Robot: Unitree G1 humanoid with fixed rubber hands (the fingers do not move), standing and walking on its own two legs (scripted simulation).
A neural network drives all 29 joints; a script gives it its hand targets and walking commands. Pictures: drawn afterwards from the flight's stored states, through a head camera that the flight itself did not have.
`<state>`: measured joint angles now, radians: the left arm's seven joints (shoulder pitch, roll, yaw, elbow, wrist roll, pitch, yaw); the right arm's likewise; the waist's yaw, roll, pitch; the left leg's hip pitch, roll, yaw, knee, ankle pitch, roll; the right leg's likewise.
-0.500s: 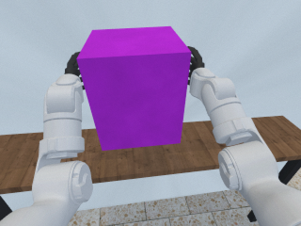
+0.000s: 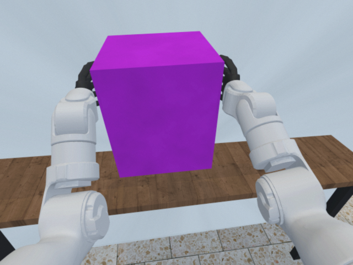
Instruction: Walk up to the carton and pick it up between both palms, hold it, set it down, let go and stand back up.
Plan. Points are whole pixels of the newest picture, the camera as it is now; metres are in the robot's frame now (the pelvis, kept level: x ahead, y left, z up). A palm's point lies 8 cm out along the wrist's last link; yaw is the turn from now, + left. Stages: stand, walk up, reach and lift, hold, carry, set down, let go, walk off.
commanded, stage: hold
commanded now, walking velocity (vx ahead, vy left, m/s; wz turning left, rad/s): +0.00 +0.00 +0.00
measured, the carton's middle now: (160, 103) +0.39 +0.00 +0.24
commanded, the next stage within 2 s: none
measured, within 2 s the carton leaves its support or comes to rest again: neither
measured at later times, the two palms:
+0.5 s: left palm (85, 96) +0.37 +0.15 +0.27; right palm (229, 89) +0.37 -0.15 +0.29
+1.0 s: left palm (89, 96) +0.38 +0.15 +0.27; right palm (230, 87) +0.38 -0.15 +0.29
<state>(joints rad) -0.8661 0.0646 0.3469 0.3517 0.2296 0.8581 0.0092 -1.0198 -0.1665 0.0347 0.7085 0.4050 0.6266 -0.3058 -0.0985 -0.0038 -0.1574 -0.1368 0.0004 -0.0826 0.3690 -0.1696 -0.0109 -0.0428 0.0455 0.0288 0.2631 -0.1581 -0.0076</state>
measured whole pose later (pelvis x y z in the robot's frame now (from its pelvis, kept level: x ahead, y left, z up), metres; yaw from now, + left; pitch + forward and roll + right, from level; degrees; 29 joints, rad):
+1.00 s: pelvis +0.00 +0.00 +0.00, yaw +0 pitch -3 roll -2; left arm -0.89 0.07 0.34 0.39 0.22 0.84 0.01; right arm -1.05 -0.18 0.03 0.73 0.40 0.63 -0.30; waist -0.11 0.00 -0.16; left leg -0.16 0.00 -0.09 0.38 -0.17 -0.01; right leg -0.05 0.05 0.02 0.25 -0.15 -0.01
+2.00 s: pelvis +0.00 +0.00 +0.00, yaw +1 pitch -3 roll -2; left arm -0.89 0.08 0.34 0.40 0.22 0.84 0.01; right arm -1.05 -0.17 0.03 0.74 0.40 0.63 -0.30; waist -0.11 0.00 -0.15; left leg -0.16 0.00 -0.10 0.38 -0.17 -0.01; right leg -0.05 0.05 0.02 0.25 -0.15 -0.01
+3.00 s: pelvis +0.00 +0.00 +0.00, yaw +1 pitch -3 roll -2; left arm -0.89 0.07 0.34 0.39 0.22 0.84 0.02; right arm -1.04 -0.17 0.03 0.74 0.40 0.63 -0.30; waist -0.11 0.00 -0.15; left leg -0.16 0.00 -0.09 0.38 -0.17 -0.01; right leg -0.05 0.05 0.03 0.25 -0.15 -0.01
